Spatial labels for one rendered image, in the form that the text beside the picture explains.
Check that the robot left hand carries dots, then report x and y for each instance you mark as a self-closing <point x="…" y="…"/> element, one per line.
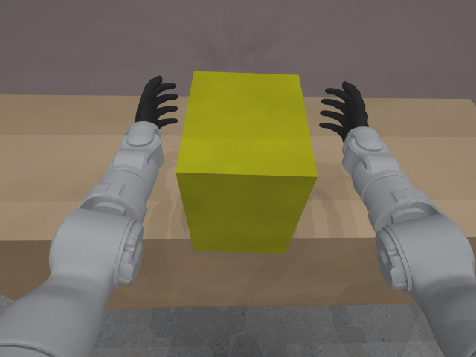
<point x="147" y="109"/>

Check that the robot right forearm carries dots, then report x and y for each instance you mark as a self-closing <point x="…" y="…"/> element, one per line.
<point x="385" y="190"/>

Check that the robot left forearm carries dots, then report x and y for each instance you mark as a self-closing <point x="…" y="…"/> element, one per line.
<point x="128" y="182"/>

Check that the left robot upper arm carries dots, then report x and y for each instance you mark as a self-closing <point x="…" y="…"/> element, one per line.
<point x="95" y="253"/>

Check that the pedestal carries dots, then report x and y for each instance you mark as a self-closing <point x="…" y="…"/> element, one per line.
<point x="54" y="148"/>

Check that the robot right hand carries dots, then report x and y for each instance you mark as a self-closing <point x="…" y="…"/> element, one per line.
<point x="353" y="109"/>

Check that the carton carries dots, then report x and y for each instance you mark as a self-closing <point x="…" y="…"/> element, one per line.
<point x="245" y="166"/>

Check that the right robot upper arm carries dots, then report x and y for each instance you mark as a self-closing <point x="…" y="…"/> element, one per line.
<point x="428" y="258"/>

